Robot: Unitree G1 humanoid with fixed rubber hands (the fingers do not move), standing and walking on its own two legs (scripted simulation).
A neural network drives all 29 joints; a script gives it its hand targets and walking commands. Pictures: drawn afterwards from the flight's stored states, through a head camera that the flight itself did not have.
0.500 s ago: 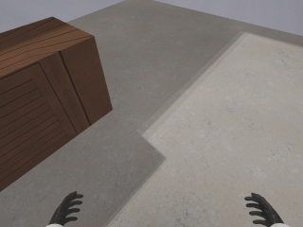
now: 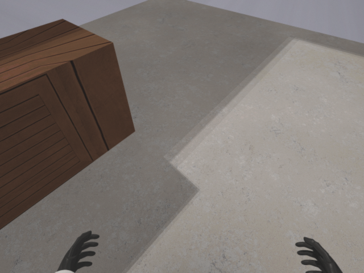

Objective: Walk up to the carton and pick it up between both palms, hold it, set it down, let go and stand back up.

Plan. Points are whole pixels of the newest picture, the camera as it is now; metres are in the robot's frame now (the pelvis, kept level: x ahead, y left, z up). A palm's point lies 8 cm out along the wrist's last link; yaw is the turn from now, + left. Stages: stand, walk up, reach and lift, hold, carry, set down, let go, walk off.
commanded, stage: walk up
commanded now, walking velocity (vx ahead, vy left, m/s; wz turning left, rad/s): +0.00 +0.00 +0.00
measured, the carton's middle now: out of the picture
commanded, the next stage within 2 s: none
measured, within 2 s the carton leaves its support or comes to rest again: neither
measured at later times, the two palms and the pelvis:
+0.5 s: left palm out of the picture +0.06 +0.45 -0.08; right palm (279, 253) +0.18 -0.19 -0.08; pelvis +0.02 +0.09 -0.02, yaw +11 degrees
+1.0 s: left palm out of the picture +0.04 +0.59 -0.09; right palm (193, 198) +0.32 +0.00 -0.08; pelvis +0.09 +0.25 -0.02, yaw +20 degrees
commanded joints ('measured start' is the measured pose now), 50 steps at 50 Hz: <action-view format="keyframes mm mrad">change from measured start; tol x32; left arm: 1 -47 182 60 16 -14 -29 -5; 25 -75 288 114 -202 19 -9 60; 35 403 382 148 -3 42 -57 77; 50 73 275 95 -174 20 -12 56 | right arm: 1 -42 -211 -72 -34 3 -22 5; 50 218 -485 -178 -127 -7 67 77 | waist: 1 -8 -41 -76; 20 -29 -178 -69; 24 -133 449 13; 46 5 -214 -69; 50 -130 437 59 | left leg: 1 85 109 -123 -175 4 44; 7 91 113 -104 -170 22 40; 9 -393 -14 -31 196 -222 6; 13 -389 119 -114 534 -149 -54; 22 160 -1 84 -46 -72 1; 25 66 290 -727 -440 -549 265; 32 -139 135 -447 -243 -231 255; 39 -485 36 -211 608 -148 -22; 48 215 -12 61 -58 -75 23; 50 198 233 -677 -368 -290 141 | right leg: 1 47 -109 121 -165 -9 -38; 9 418 -407 299 -280 -138 -190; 18 145 -369 9 -226 -189 -209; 26 -438 -56 -42 589 -385 -33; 34 383 -26 -41 -109 -15 -44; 37 215 -579 569 -420 -661 -246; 44 294 -338 -25 -147 256 -201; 50 -520 -10 -138 671 -453 -9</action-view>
